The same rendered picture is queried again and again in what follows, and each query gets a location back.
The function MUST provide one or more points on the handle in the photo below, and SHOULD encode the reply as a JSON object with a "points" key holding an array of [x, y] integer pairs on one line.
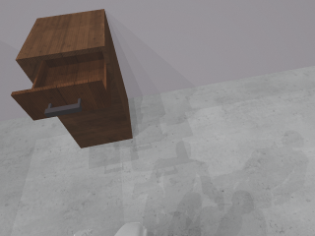
{"points": [[63, 110]]}

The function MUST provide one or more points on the drawer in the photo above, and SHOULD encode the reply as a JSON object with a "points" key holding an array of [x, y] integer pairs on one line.
{"points": [[62, 81]]}

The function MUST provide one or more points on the cabinet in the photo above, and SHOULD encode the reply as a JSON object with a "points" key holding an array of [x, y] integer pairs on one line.
{"points": [[76, 34]]}

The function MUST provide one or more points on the left robot thigh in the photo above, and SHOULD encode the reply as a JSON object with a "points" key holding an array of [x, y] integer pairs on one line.
{"points": [[132, 229]]}

